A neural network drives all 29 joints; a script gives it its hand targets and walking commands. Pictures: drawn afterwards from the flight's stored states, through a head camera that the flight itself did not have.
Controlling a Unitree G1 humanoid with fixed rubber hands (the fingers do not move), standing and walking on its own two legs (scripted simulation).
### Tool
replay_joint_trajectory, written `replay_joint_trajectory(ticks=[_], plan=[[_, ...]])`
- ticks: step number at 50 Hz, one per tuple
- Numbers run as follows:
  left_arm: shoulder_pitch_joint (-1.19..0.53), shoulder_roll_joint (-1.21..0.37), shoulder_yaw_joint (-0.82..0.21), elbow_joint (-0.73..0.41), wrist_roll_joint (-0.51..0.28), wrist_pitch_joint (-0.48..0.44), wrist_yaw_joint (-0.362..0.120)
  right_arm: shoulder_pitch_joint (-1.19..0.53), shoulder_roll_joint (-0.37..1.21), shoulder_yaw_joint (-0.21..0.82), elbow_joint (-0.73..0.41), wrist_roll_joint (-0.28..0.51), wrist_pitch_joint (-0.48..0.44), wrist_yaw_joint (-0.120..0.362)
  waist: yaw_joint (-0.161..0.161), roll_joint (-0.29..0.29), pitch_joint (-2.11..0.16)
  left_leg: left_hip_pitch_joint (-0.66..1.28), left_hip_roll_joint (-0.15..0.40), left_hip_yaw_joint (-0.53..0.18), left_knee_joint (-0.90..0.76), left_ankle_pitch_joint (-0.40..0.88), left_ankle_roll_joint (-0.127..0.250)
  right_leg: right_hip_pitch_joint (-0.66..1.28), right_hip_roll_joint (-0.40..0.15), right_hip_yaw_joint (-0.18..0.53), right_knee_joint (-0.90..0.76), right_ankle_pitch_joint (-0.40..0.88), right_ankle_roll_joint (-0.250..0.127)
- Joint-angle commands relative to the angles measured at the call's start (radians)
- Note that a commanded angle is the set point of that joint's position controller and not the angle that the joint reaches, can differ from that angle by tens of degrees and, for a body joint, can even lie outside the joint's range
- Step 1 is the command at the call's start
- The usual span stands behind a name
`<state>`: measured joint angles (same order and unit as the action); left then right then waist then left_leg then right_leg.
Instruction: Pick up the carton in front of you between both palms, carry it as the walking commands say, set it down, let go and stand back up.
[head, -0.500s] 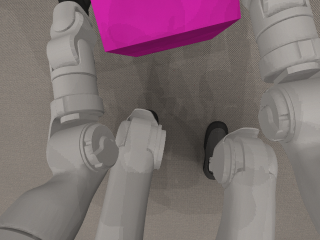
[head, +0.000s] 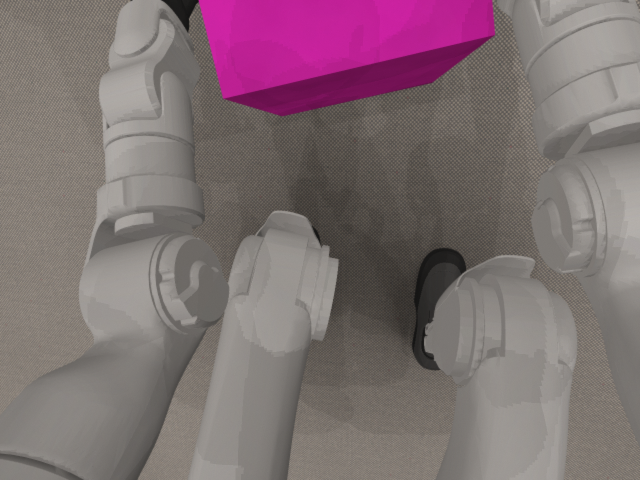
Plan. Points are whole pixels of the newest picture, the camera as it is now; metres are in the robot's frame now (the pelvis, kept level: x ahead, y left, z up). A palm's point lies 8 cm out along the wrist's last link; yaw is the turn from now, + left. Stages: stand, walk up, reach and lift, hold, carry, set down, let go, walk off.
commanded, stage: set down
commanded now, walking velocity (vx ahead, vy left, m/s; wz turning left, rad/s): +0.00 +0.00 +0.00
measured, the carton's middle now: out of the picture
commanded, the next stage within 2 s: let go in 1.96 s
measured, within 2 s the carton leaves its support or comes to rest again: rests again in 0.24 s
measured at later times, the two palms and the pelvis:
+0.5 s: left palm (159, 13) +0.49 +0.24 -0.18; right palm out of the picture +0.59 -0.05 -0.19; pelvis -0.01 +0.00 -0.01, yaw +1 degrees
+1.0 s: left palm (132, 7) +0.49 +0.27 -0.18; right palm out of the picture +0.61 -0.09 -0.18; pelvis +0.00 +0.00 -0.01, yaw +2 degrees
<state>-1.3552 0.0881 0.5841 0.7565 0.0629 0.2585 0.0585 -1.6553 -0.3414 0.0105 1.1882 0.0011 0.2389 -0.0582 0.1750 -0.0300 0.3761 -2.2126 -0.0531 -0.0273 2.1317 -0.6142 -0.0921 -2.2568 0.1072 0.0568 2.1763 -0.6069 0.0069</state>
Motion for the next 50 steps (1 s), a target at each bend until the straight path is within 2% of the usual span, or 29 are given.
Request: replay_joint_trajectory(ticks=[1, 9, 17, 23, 28, 30, 32, 35, 36, 39, 42, 43, 44, 48, 50], plan=[[-0.598, -0.658, -0.376, -0.033, -0.08, -0.009, -0.252, -0.405, 0.791, 0.123, -0.135, 0.062, -0.051, 0.179, 0.102, -0.155, -1.041, 0.411, -0.038, 0.128, -0.141, 0.391, 0.029, 0.591, 0.035, -0.048, -0.139, 0.302, -0.036], [-0.584, -0.594, -0.326, 0.01, -0.052, -0.011, -0.258, -0.375, 0.714, 0.076, -0.053, 0.03, -0.045, 0.186, 0.086, -0.13, -0.891, 0.361, -0.033, 0.129, -0.13, 0.315, 0.028, 0.552, 0.031, -0.038, -0.137, 0.234, -0.044], [-0.555, -0.541, -0.28, 0.056, -0.035, -0.009, -0.26, -0.331, 0.65, 0.028, -0.002, -0.012, -0.032, 0.198, 0.056, -0.107, -0.778, 0.314, -0.032, 0.118, -0.116, 0.28, 0.032, 0.522, 0.02, -0.026, -0.126, 0.214, -0.056], [-0.502, -0.5, -0.231, 0.094, -0.007, -0.005, -0.25, -0.294, 0.605, 0.003, 0.016, -0.048, -0.024, 0.208, 0.036, -0.112, -0.698, 0.284, -0.035, 0.11, -0.107, 0.256, 0.039, 0.495, 0.012, -0.019, -0.122, 0.203, -0.058], [-0.463, -0.443, -0.185, 0.116, 0.01, -0.015, -0.232, -0.295, 0.535, 0.003, 0.002, -0.058, -0.028, 0.204, 0.047, -0.122, -0.689, 0.289, -0.031, 0.116, -0.098, 0.258, 0.039, 0.52, 0.004, -0.013, -0.122, 0.203, -0.051], [-0.434, -0.382, -0.16, 0.125, 0.016, -0.026, -0.215, -0.308, 0.464, 0.006, -0.017, -0.055, -0.037, 0.191, 0.06, -0.129, -0.707, 0.304, -0.023, 0.121, -0.094, 0.267, 0.035, 0.551, -0.001, -0.013, -0.121, 0.208, -0.042], [-0.36, -0.216, -0.092, 0.137, 0.034, -0.048, -0.169, -0.306, 0.275, -0.01, -0.041, -0.052, -0.053, 0.151, 0.077, -0.135, -0.737, 0.335, -0.01, 0.129, -0.091, 0.283, 0.027, 0.59, -0.011, -0.012, -0.121, 0.216, -0.029], [-0.268, 0.172, 0.001, 0.163, 0.03, -0.117, -0.05, -0.315, -0.14, -0.034, -0.063, -0.032, -0.085, 0.051, 0.107, -0.151, -0.806, 0.367, 0.009, 0.139, -0.091, 0.317, 0.008, 0.662, -0.034, -0.002, -0.115, 0.249, -0.005], [-0.276, 0.249, -0.01, 0.167, 0.005, -0.146, -0.015, -0.342, -0.21, -0.012, -0.067, -0.008, -0.097, 0.027, 0.116, -0.15, -0.834, 0.378, 0.013, 0.135, -0.092, 0.348, 0.006, 0.678, -0.038, 0.006, -0.105, 0.28, -0.001], [-0.333, 0.307, -0.065, 0.188, -0.079, -0.192, 0.033, -0.415, -0.234, 0.072, -0.049, 0.091, -0.114, 0.016, 0.139, -0.144, -0.924, 0.422, 0.026, 0.119, -0.094, 0.444, 0.015, 0.661, -0.051, 0.018, -0.078, 0.329, -0.006], [-0.322, 0.303, -0.136, 0.23, -0.155, -0.201, 0.039, -0.433, -0.214, 0.154, -0.038, 0.184, -0.124, 0.034, 0.158, -0.164, -0.993, 0.471, 0.032, 0.11, -0.101, 0.511, 0.026, 0.633, -0.063, 0.013, -0.068, 0.353, -0.007], [-0.318, 0.304, -0.149, 0.245, -0.174, -0.202, 0.04, -0.434, -0.206, 0.174, -0.041, 0.205, -0.125, 0.04, 0.157, -0.173, -1.004, 0.513, 0.037, 0.101, -0.106, 0.504, 0.037, 0.561, -0.066, 0.01, -0.084, 0.288, -0.008], [-0.3, 0.286, -0.164, 0.255, -0.181, -0.197, 0.038, -0.437, -0.212, 0.187, -0.026, 0.214, -0.125, 0.048, 0.174, -0.164, -1.013, 0.495, 0.04, 0.1, -0.115, 0.519, 0.03, 0.587, -0.072, 0.011, -0.08, 0.313, -0.011], [-0.252, 0.286, -0.206, 0.138, -0.231, -0.188, 0.05, -0.394, -0.225, 0.203, -0.102, 0.214, -0.114, 0.049, 0.155, -0.204, -1.255, 0.592, 0.025, 0.106, -0.129, 0.646, 0.035, 0.737, -0.07, -0.011, -0.071, 0.464, -0.001], [-0.258, 0.308, -0.206, 0.077, -0.239, -0.177, 0.066, -0.407, -0.248, 0.183, -0.138, 0.198, -0.1, 0.041, 0.155, -0.22, -1.348, 0.62, 0.016, 0.108, -0.146, 0.639, 0.038, 0.775, -0.07, -0.018, -0.085, 0.452, -0.004]])
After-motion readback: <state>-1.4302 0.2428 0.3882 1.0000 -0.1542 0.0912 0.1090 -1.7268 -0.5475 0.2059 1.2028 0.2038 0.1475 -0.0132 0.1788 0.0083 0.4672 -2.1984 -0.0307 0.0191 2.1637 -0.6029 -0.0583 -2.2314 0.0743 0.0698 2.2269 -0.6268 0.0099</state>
